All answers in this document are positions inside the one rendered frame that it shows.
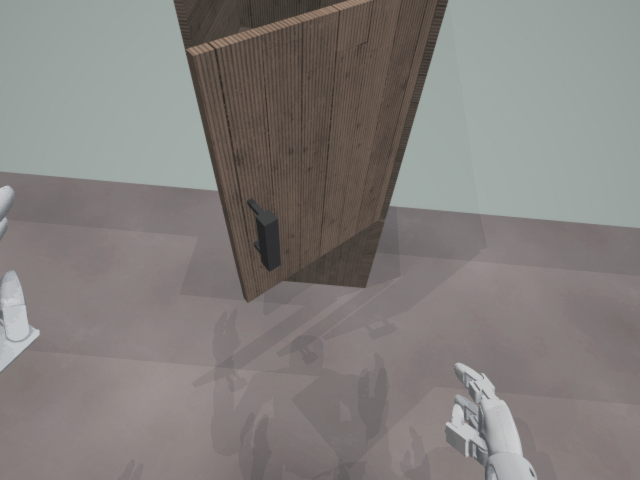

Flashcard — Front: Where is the handle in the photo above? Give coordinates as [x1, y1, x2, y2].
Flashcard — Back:
[247, 198, 281, 272]

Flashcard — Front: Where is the robot left hand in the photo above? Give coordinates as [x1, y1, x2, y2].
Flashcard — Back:
[0, 186, 40, 374]

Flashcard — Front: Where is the right robot forearm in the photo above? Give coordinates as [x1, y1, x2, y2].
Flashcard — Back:
[485, 452, 537, 480]

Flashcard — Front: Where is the robot right hand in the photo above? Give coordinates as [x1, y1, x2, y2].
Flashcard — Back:
[446, 363, 523, 467]

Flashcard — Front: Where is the cupboard door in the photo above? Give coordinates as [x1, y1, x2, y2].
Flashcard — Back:
[186, 0, 438, 303]

